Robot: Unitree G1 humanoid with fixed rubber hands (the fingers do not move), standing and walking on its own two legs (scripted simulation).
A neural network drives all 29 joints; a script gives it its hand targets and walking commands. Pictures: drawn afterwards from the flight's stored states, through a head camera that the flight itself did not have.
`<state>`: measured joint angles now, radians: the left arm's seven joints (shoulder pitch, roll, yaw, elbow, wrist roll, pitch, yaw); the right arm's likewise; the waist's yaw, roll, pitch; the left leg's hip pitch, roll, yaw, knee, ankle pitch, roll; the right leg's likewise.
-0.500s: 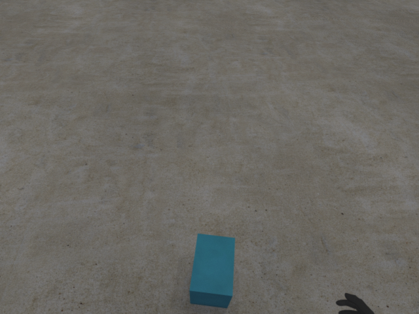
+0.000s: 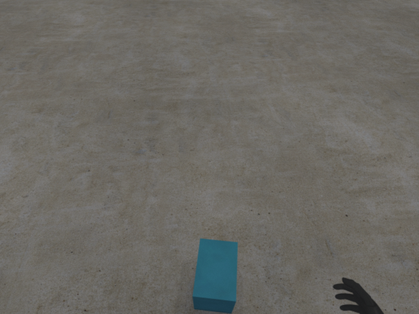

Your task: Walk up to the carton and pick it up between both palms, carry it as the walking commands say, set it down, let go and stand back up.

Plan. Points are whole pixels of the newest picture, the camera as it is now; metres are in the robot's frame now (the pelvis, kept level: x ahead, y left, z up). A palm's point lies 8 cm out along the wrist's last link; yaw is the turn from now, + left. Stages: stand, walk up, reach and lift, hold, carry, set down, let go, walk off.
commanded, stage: walk up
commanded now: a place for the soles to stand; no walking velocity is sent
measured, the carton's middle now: (215, 276) +0.41 -0.02 -0.66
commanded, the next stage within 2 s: reach and lift in 0.08 s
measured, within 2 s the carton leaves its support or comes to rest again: neither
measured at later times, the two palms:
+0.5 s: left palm out of the picture +0.17 +0.25 -0.12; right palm out of the picture +0.17 -0.26 -0.14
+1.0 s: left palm (128, 262) +0.29 +0.21 -0.17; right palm (309, 270) +0.28 -0.23 -0.17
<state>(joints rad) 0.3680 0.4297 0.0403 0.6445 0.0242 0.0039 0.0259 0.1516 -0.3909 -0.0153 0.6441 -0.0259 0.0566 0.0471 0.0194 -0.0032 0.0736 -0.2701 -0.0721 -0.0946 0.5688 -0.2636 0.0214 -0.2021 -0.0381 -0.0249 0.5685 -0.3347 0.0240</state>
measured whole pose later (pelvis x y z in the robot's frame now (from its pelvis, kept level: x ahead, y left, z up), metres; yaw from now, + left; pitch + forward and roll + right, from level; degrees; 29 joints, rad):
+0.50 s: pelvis -0.02 -0.02 -0.04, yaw -6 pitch +4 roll +0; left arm 0.07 0.30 0.13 0.56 -0.01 0.22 -0.09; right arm 0.02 -0.23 0.01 0.54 -0.07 0.24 0.00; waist 0.07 0.02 0.09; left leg -0.57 0.02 0.01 0.91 -0.42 -0.01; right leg -0.54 0.03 0.01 0.93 -0.46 -0.02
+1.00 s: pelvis -0.07 +0.00 -0.08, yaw -6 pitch +21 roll -1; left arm -0.54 0.26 0.16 0.70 -0.03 0.30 -0.02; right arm -0.57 -0.21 -0.13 0.71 0.02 0.33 -0.04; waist 0.05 -0.03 0.06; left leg -1.10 0.01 -0.01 1.08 -0.35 0.00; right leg -1.06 0.02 0.00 1.09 -0.39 0.00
